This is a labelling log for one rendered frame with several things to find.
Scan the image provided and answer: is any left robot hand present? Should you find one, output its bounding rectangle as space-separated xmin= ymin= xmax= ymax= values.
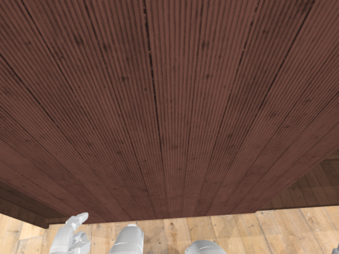
xmin=49 ymin=212 xmax=91 ymax=254

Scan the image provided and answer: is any wardrobe door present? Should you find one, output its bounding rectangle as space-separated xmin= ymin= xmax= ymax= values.
xmin=0 ymin=0 xmax=339 ymax=224
xmin=0 ymin=181 xmax=67 ymax=219

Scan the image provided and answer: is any robot right thigh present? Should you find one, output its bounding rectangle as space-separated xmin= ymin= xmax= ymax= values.
xmin=185 ymin=240 xmax=227 ymax=254

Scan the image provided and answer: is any robot thigh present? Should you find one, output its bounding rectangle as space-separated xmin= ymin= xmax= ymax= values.
xmin=185 ymin=240 xmax=227 ymax=254
xmin=108 ymin=226 xmax=144 ymax=254

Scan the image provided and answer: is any robot left thigh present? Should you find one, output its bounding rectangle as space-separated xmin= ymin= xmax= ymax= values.
xmin=108 ymin=226 xmax=144 ymax=254

